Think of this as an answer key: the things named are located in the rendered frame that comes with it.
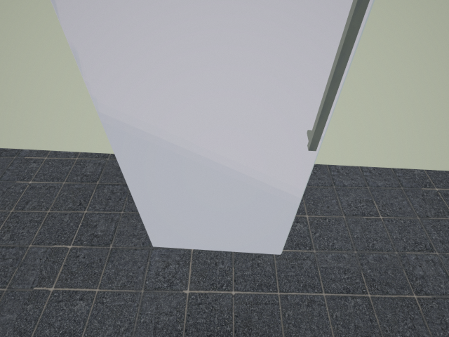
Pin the handle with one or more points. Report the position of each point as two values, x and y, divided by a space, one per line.
349 35

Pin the fridge door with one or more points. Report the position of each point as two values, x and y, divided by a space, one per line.
206 104

